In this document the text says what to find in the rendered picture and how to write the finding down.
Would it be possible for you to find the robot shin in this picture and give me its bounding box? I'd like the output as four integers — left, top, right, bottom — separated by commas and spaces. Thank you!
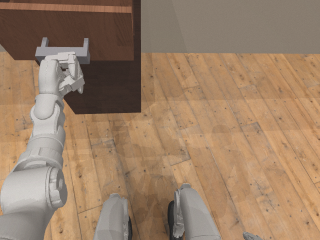
173, 183, 191, 237
102, 193, 129, 240

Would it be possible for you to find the left robot forearm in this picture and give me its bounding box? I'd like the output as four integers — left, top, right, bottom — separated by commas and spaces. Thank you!
0, 93, 66, 213

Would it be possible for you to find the handle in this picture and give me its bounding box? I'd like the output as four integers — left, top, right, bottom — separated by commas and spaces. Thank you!
35, 37, 91, 64

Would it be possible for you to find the robot left shin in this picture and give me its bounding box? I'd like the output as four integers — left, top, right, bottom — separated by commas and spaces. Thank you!
102, 193, 129, 240

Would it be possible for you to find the robot left hand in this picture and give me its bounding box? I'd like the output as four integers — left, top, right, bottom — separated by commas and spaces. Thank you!
38, 51, 85, 100

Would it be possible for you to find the robot right shin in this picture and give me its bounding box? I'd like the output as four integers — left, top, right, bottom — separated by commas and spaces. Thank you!
173, 183, 191, 237

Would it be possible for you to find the robot left upper arm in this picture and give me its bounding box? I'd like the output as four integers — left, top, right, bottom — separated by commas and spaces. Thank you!
0, 166, 68, 240

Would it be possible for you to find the drawer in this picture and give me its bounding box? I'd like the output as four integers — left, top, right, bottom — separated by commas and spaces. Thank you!
0, 0, 134, 61

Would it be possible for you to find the cabinet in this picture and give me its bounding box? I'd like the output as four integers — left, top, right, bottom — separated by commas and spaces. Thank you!
0, 0, 141, 115

